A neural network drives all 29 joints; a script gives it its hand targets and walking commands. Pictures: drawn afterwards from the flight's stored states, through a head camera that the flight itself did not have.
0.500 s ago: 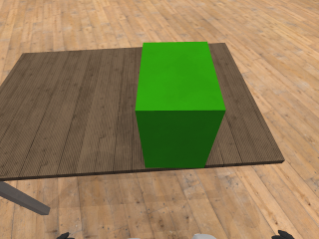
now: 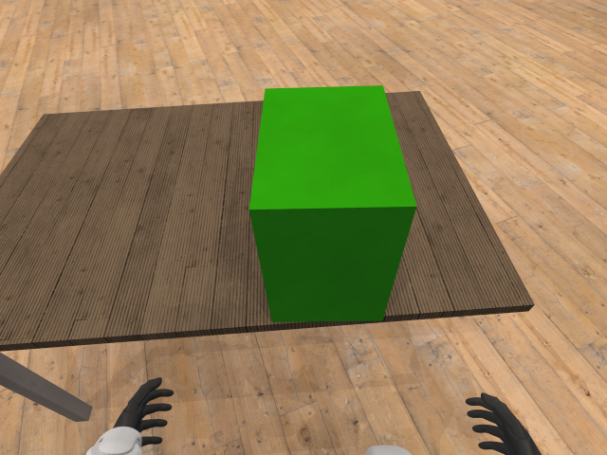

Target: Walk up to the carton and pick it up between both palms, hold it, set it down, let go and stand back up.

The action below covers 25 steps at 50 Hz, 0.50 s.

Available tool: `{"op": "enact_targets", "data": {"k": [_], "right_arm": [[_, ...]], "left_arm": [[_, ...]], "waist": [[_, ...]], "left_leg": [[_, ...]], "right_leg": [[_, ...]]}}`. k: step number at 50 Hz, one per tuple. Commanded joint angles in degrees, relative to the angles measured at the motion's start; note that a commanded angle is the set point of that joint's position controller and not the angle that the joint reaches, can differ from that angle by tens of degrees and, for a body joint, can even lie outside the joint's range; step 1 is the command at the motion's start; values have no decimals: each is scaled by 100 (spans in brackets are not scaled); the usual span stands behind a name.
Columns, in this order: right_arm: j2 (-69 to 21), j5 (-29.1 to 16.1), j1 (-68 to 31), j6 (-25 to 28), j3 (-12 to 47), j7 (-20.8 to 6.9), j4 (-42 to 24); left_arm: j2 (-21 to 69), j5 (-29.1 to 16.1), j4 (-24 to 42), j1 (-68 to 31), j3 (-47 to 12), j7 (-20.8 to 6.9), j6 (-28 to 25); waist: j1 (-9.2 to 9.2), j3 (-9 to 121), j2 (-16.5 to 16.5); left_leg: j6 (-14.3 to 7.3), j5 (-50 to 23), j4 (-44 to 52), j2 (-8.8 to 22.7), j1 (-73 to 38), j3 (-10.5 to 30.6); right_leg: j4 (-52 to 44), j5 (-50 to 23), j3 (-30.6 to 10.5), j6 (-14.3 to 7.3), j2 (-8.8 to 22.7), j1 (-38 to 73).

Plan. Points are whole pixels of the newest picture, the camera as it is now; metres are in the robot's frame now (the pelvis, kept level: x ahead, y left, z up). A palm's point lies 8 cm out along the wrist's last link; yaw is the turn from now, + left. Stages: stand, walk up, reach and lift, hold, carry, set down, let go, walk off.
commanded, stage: reach and lift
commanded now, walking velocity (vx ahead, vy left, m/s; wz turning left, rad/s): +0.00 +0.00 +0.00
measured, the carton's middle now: (325, 208) +0.49 -0.02 +0.02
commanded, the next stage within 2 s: none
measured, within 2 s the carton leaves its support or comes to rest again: neither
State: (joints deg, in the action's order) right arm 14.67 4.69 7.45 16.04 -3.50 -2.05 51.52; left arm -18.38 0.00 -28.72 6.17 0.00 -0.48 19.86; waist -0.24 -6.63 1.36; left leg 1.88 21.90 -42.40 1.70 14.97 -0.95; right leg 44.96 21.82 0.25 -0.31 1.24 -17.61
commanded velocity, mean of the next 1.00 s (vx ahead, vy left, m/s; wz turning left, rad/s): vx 0.00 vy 0.00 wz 0.00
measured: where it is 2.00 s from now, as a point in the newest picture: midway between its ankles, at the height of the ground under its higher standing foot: outside the picture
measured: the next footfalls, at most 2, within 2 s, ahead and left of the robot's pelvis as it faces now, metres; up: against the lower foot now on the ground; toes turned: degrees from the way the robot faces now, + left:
none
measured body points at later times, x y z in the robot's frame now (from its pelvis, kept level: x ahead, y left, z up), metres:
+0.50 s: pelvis -0.03 +0.00 +0.02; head -0.06 +0.00 +0.46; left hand +0.16 +0.26 -0.04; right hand +0.15 -0.23 -0.05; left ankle +0.02 +0.14 -0.71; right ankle +0.03 -0.11 -0.71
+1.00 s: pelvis +0.00 +0.01 +0.02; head +0.00 +0.02 +0.47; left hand +0.21 +0.23 -0.02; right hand +0.20 -0.21 -0.01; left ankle +0.02 +0.14 -0.71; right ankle +0.03 -0.11 -0.71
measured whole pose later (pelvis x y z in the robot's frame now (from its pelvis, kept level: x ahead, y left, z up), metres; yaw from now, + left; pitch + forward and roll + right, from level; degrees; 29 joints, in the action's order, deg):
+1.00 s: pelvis +0.00 +0.01 +0.02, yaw +0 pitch -7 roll +1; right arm 6.3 -4.6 9.8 16.3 -3.5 -1.3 31.8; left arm -13.7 -3.0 -27.7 8.5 -2.1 5.6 -8.7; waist 1.0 -6.7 3.2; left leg 1.9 14.7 -28.8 1.5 7.0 -1.3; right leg 31.1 14.7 0.2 -0.5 1.1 -9.5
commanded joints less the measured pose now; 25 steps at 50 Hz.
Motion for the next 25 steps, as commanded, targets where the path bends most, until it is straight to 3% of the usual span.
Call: {"op": "enact_targets", "data": {"k": [1, 2, 3, 4, 5, 6, 7, 8, 9, 11, 12, 13, 14, 15, 16, 18, 19, 20, 21, 22, 23, 24, 25], "right_arm": [[854, -270, -173, 293, -586, 165, -1084], [846, -265, -168, 232, -569, 228, -1166], [804, -312, -45, 188, -419, 180, -1112], [834, -328, -50, 153, -551, 143, -1207], [760, -410, -182, 201, -429, 141, -1406], [689, -471, -55, 186, -492, 113, -1366], [736, -504, -3, 190, -379, 76, -1362], [625, -535, 25, 224, -290, 84, -1609], [538, -473, -52, 191, -368, 95, -1766], [444, -567, 107, 177, -352, -16, -1794], [324, -496, 61, 88, -347, -17, -1884], [407, -411, -68, 29, -491, -10, -1984], [332, -478, -96, 4, -386, 29, -2305], [568, -350, -90, -25, -583, -14, -2219], [514, -469, -209, -34, -474, -1, -2378], [479, -427, -158, -127, -450, -9, -2351], [434, -341, -161, -133, -562, -2, -2399], [455, -401, -220, -124, -520, 48, -2508], [455, -364, -232, -161, -500, 63, -2471], [196, -467, -363, -156, -291, 86, -2694], [98, -404, -299, -156, -455, 105, -2791], [207, -364, -380, -184, -533, 89, -2675], [174, -374, -464, -134, -574, 104, -2862]], "left_arm": [[-547, 62, 919, -31, 687, 68, -370], [-675, 92, 911, -90, 804, 42, -446], [-577, 111, 964, 50, 787, 50, -475], [-504, 82, 1128, -27, 689, 69, -490], [-466, 14, 1194, -59, 696, 118, -607], [-490, 36, 1265, 29, 743, 154, -628], [-432, 72, 1126, 39, 737, 182, -691], [-409, 108, 1221, -39, 696, 192, -803], [-376, 22, 1157, -41, 690, 188, -827], [-274, 16, 1257, 9, 540, 304, -1018], [-256, -4, 1296, -130, 566, 326, -1035], [-364, -28, 1337, -226, 545, 337, -1094], [-324, -44, 1255, -305, 500, 325, -1093], [-182, -66, 1259, -151, 367, 351, -1145], [-202, -11, 1236, -343, 407, 349, -1242], [-94, -1, 988, -317, 422, 355, -1317], [-132, 15, 1042, -404, 461, 374, -1425], [-117, -4, 1250, -615, 419, 379, -1504], [-144, -65, 924, -588, 415, 322, -1567], [-194, -91, 975, -702, 423, 303, -1673], [-136, -229, 995, -569, 372, 314, -1753], [-58, -364, 1075, -633, 245, 330, -1765], [-63, -428, 782, -582, 251, 348, -1795]], "waist": [[170, 659, 289], [177, 664, 444], [291, 604, 5], [126, 755, 70], [282, 876, 84], [250, 922, -175], [276, 759, -99], [352, 718, -271], [326, 736, -7], [413, 737, -275], [341, 467, -201], [344, 374, -264], [340, 458, -248], [210, 189, -337], [293, 358, -619], [247, 351, -555], [187, 335, -847], [162, 269, -850], [143, 415, -683], [204, 570, -568], [231, 364, -268], [79, 398, -236], [185, 311, -180]], "left_leg": [[-64, -1478, 1313, -237, -472, -572], [-135, -1348, 1498, -265, -365, -549], [-48, -1528, 1547, -271, -463, -561], [-21, -1432, 1530, -237, -630, -536], [-62, -1428, 1672, -289, -662, -602], [-15, -1567, 1722, -311, -601, -550], [-24, -1439, 1768, -341, -705, -598], [-17, -1304, 1847, -389, -521, -669], [-95, -1137, 1948, -352, -602, -649], [-74, -819, 2064, -355, -567, -660], [-143, -435, 2247, -313, -314, -634], [-147, -254, 2422, -240, -115, -634], [-303, 11, 2560, -177, 439, -652], [-248, 208, 2735, -105, 555, -627], [-359, 355, 2793, -96, 1024, -681], [-411, 584, 2919, -25, 1269, -662], [-423, 706, 3085, 35, 1656, -677], [-492, 675, 3087, 127, 1861, -652], [-582, 960, 3030, 131, 2163, -600], [-614, 659, 2972, 22, 1959, -709], [-548, 609, 2958, 29, 1833, -717], [-473, 685, 2969, 8, 1525, -625], [-456, 823, 2929, -5, 1401, -592]], "right_leg": [[-1668, -2199, 301, 115, -161, 620], [-1823, -2133, 284, 142, -189, 851], [-1854, -2150, 234, 67, -158, 850], [-1928, -1929, 285, 53, -221, 781], [-1999, -1849, 230, 105, -217, 831], [-2045, -2106, 136, 56, -153, 1097], [-2103, -1817, 129, 95, -147, 885], [-2173, -1610, 49, 107, -129, 971], [-2296, -1359, 19, 81, -132, 1100], [-2369, -671, -55, 5, -132, 971], [-2485, -82, -113, -1, -126, 1048], [-2429, -30, -1, -3, -205, 1147], [-2294, 70, 1, 36, -288, 1658], [-2311, -117, 116, 11, -336, 1789], [-2139, -46, 64, 63, -403, 2313], [-2071, 179, 86, 53, -466, 2576], [-1956, -37, 184, 86, -519, 2877], [-1824, -397, 199, 131, -585, 3228], [-1675, -202, 163, 141, -651, 3422], [-1917, -34, 19, 180, -539, 3395], [-2006, 198, 47, 126, -535, 3112], [-2122, 283, 18, 88, -487, 2799], [-2128, 564, 46, 31, -416, 2510]]}}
